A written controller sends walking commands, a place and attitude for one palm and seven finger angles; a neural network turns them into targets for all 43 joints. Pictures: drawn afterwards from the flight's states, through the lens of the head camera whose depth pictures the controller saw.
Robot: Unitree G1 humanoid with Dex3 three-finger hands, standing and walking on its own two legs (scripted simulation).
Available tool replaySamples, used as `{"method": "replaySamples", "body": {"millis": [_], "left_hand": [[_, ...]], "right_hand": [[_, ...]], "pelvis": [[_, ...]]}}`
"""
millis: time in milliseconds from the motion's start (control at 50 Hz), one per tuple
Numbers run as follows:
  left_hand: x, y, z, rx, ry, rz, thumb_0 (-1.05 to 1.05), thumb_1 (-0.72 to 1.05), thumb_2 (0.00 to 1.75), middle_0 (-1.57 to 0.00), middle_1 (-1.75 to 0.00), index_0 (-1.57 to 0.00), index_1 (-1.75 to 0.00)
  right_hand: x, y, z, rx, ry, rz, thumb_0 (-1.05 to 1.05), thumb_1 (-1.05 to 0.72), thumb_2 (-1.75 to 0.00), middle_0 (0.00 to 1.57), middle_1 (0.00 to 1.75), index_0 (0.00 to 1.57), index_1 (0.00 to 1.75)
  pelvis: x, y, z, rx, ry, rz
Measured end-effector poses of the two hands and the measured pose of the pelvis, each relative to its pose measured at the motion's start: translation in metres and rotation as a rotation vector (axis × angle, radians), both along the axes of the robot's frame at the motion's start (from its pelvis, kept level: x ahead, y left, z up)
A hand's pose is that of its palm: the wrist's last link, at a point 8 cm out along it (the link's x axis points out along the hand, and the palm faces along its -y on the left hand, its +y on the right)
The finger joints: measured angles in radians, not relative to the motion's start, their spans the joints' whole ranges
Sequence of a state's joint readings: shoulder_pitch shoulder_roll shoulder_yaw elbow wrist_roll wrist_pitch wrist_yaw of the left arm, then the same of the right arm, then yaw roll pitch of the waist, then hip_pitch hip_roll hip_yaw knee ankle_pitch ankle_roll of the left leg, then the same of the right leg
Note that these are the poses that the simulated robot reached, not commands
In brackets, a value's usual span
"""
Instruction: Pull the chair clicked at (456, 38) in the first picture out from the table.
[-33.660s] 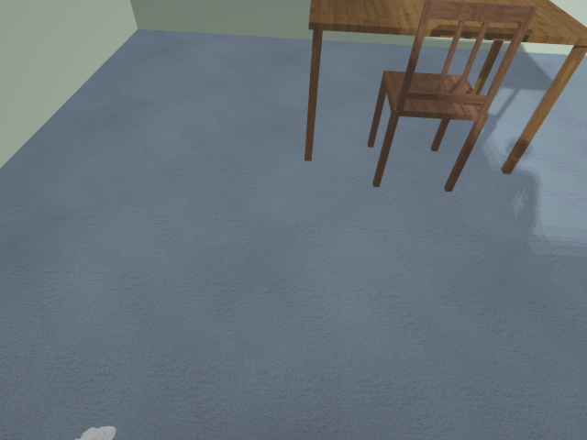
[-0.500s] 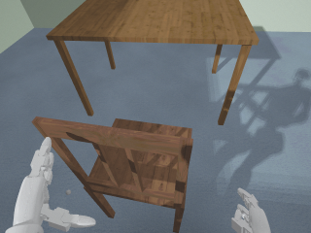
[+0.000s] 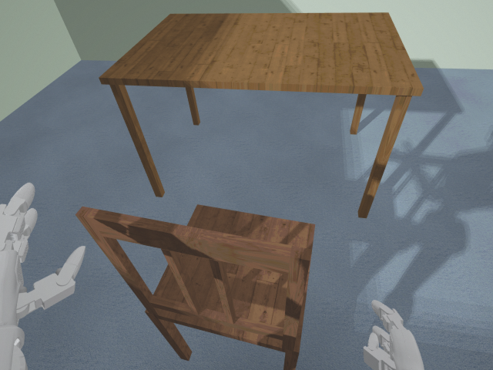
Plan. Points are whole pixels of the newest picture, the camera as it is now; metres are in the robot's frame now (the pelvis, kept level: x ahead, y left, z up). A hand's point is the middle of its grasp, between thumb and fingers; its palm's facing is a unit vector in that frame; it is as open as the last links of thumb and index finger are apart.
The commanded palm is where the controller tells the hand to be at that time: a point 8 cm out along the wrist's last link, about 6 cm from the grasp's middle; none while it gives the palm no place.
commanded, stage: draw the hand back to the body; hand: left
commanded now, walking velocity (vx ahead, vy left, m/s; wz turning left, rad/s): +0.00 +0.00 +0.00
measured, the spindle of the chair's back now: (184, 283) +0.29 +0.18 -0.09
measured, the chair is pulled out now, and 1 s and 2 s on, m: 0.60 0.60 0.60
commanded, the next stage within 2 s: step back with the hand held close in 0.44 s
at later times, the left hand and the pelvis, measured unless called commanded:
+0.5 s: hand (36, 260) +0.18 +0.28 +0.18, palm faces +0.49 -0.76 -0.43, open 7.5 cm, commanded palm +0.14 +0.31 +0.18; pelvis +0.00 +0.01 +0.01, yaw +0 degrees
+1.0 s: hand (32, 272) +0.17 +0.28 +0.17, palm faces +0.39 -0.75 -0.54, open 7.4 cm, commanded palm +0.12 +0.32 +0.18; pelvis -0.03 +0.02 +0.00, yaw -2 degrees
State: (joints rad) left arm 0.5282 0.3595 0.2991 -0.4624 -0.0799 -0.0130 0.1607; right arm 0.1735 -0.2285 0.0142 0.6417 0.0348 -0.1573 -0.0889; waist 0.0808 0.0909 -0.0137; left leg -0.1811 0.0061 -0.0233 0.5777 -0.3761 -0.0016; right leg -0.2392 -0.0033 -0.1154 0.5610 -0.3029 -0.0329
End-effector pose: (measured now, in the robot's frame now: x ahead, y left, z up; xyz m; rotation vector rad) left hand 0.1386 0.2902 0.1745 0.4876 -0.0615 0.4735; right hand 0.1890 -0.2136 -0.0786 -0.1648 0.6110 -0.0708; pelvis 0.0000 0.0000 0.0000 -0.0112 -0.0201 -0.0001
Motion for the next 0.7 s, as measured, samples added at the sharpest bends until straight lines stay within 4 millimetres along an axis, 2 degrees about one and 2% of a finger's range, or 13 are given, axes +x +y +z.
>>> {"method": "replaySamples", "body": {"millis": [140,320,480,600,700], "left_hand": [[0.002,0.016,0.03,0.073,-0.09,0.038,0.0,0.71,0.81,-0.19,-0.26,-0.18,-0.26],[0.005,0.013,0.005,-0.01,-0.009,0.015,0.01,0.86,0.88,-0.21,-0.29,-0.2,-0.29],[-0.001,0.017,0.02,0.029,-0.067,0.011,0.01,0.88,0.89,-0.21,-0.3,-0.21,-0.3],[0.0,0.021,0.017,0.01,-0.066,0.02,0.01,0.88,0.9,-0.21,-0.3,-0.21,-0.3],[0.009,0.022,0.019,0.033,-0.075,-0.019,0.01,0.89,0.9,-0.21,-0.3,-0.2,-0.3]], "right_hand": [[-0.001,-0.003,-0.001,-0.001,0.021,-0.001,0.02,-0.91,-0.9,0.2,0.3,0.2,0.3],[-0.012,-0.006,-0.001,-0.012,0.055,-0.019,0.02,-0.91,-0.9,0.2,0.3,0.2,0.3],[-0.014,-0.002,0.002,-0.015,0.038,-0.015,0.02,-0.91,-0.9,0.2,0.3,0.2,0.3],[-0.013,0.003,0.003,-0.003,0.033,-0.01,0.02,-0.91,-0.9,0.2,0.3,0.2,0.3],[-0.02,0.002,0.005,-0.017,0.051,-0.033,0.02,-0.91,-0.9,0.21,0.3,0.2,0.3]], "pelvis": [[0.001,0.002,0.004,0.0,-0.012,-0.002],[-0.002,0.006,0.007,0.001,-0.014,-0.009],[-0.003,0.008,0.007,-0.003,-0.027,-0.008],[-0.007,0.01,0.007,-0.003,-0.025,-0.012],[-0.013,0.013,0.008,-0.005,0.001,-0.029]]}}
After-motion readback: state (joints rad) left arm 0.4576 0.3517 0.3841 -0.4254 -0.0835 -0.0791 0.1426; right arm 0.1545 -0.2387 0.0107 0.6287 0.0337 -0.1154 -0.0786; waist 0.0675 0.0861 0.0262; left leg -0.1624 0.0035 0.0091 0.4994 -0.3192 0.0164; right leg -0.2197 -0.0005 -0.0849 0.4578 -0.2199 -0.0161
